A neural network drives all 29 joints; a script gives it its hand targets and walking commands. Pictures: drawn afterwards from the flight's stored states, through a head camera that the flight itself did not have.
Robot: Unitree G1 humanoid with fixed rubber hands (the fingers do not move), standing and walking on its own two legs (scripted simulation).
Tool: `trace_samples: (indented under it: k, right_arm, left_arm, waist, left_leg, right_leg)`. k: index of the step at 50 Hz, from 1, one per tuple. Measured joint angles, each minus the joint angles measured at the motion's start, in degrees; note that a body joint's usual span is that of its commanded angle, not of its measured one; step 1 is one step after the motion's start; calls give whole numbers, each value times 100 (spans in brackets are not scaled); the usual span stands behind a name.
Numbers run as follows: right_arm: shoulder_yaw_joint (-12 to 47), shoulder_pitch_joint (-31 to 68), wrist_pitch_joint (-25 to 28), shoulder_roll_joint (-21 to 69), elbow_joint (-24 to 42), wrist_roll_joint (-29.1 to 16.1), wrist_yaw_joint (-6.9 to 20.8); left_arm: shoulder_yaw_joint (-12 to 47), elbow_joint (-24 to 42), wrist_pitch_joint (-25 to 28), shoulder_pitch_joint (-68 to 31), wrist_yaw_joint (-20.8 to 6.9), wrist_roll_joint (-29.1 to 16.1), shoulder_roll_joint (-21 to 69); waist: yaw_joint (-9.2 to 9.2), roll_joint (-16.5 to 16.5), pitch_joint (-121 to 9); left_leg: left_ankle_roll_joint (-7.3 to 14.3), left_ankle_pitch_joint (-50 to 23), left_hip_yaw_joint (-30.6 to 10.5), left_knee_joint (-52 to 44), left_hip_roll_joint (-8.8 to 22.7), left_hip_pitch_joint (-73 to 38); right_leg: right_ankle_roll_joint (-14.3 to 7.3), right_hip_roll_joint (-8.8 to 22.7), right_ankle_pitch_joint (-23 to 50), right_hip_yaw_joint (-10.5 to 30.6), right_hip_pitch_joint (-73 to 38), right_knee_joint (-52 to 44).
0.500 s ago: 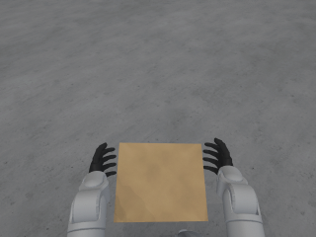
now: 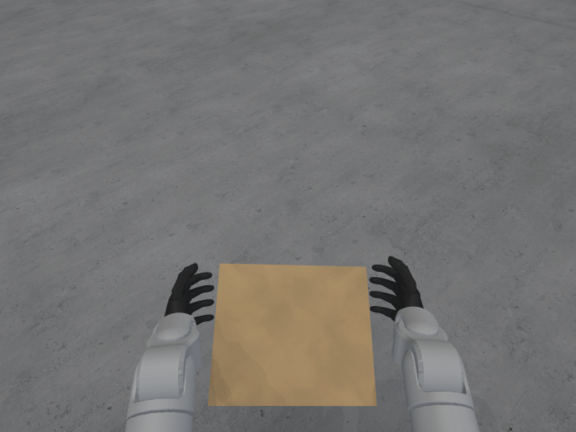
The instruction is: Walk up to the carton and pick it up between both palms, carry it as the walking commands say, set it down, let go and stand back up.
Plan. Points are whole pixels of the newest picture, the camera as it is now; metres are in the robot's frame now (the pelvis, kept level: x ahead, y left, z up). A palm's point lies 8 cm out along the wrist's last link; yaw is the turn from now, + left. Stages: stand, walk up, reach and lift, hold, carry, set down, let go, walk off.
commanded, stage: carry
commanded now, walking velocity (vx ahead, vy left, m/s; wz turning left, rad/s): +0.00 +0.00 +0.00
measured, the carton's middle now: (290, 334) +0.31 +0.00 -0.08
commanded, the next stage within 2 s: none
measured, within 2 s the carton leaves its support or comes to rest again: neither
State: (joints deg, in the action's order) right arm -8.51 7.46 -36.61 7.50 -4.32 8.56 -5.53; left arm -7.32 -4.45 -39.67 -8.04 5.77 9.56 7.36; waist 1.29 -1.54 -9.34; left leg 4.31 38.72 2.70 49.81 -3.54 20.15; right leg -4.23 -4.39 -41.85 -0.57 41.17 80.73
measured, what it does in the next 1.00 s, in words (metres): walks ahead: right foot, then left foot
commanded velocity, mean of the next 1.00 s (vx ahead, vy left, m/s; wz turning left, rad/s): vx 0.00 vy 0.00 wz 0.00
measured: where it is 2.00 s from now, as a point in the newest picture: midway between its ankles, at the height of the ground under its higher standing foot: (290, 238)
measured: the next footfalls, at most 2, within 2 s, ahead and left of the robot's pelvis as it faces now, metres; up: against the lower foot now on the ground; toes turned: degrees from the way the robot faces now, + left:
right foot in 0.06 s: +0.16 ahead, -0.08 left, +0.00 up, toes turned +2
left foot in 0.40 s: +0.31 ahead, +0.06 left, +0.00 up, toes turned +3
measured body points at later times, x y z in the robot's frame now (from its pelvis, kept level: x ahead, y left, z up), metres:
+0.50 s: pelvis +0.31 -0.03 +0.02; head +0.31 -0.05 +0.47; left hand +0.60 +0.15 +0.06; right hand +0.62 -0.17 +0.05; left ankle +0.28 +0.06 -0.68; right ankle +0.15 -0.09 -0.62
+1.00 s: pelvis +0.56 -0.04 +0.01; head +0.55 -0.07 +0.46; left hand +0.84 +0.13 +0.05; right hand +0.87 -0.19 +0.04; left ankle +0.48 +0.05 -0.67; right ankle +0.39 -0.11 -0.63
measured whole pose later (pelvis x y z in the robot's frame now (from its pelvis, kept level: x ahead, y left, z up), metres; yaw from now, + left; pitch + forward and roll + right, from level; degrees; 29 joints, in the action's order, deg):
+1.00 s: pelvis +0.56 -0.04 +0.01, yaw +2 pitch +5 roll +2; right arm -8.4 9.7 -38.9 7.7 -5.9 8.8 -5.8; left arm -9.1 -7.3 -40.5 -9.0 6.5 9.6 7.6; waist -1.0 -1.5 -8.2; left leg 5.2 31.2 4.2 50.8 -1.9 22.5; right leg -3.2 -2.6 -34.8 -2.9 18.0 61.0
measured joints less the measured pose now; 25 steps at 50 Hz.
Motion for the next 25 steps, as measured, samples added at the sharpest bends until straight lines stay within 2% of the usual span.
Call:
trace_samples:
  k: [1,2,3,4,7,9,13,16,20,22,23,25]
  right_arm:
    - [11,-2,-55,3,55,0,-5]
    - [15,-3,-116,5,103,0,-6]
    - [15,-6,-173,4,112,0,-6]
    - [16,-20,-212,-10,108,0,-9]
    - [19,-20,-253,-18,108,-2,-6]
    - [19,-11,-244,-19,110,-1,28]
    - [18,15,-149,-19,112,-1,39]
    - [17,16,-138,-21,115,-1,32]
    - [16,44,-190,-20,116,0,-11]
    - [15,55,-256,0,81,3,-18]
    - [15,79,-258,0,57,15,-18]
    - [15,86,-230,1,58,21,-19]
  left_arm:
    - [5,5,-2,2,8,-1,-2]
    - [17,8,-7,13,14,-1,-4]
    - [26,7,-18,46,13,-1,-1]
    - [35,-15,-20,83,12,-1,16]
    - [39,-96,-16,63,42,0,16]
    - [21,-98,-16,49,45,1,15]
    - [7,-92,-14,-41,86,4,16]
    - [2,-88,-15,-48,71,4,19]
    - [-17,-86,-31,-69,31,4,20]
    - [-57,-104,-72,-49,4,5,18]
    - [-76,-112,-71,-51,-13,5,19]
    - [-87,-111,-66,-76,-21,5,19]
  waist:
    - [92,4,41]
    - [163,10,99]
    - [216,15,124]
    - [262,-31,137]
    - [273,-24,468]
    - [141,40,596]
    - [-207,41,714]
    - [-413,36,776]
    - [-491,53,696]
    - [-476,121,411]
    - [-458,97,283]
    - [-366,20,140]
  left_leg:
    - [-37,102,-1,-1,-1,-137]
    - [-54,192,1,3,-3,-321]
    - [-62,246,4,75,-4,-498]
    - [-70,188,-56,356,25,-566]
    - [-97,-283,-488,1650,-75,-551]
    - [-98,-295,-540,2083,-145,-420]
    - [-99,-319,-483,2188,-162,241]
    - [-100,-761,-383,1665,-160,668]
    - [-86,-2111,-10,-162,-161,724]
    - [9,-1790,73,-203,-147,693]
    - [80,-1550,99,-203,-98,684]
    - [112,-1149,120,-215,-2,603]
  right_leg:
    - [1,56,164,44,273,-500]
    - [2,114,756,54,359,-1357]
    - [-3,158,1931,48,294,-2279]
    - [-39,151,2342,-16,151,-2371]
    - [-199,109,1402,-224,-621,-2289]
    - [-251,109,1232,-281,-1137,-2529]
    - [-260,108,1147,-335,-2032,-3290]
    - [-260,104,1059,-325,-2680,-3750]
    - [-261,76,788,-317,-3279,-3910]
    - [-151,95,831,-285,-3091,-3491]
    - [-5,85,966,-271,-2751,-2893]
    - [59,60,893,-229,-2070,-1734]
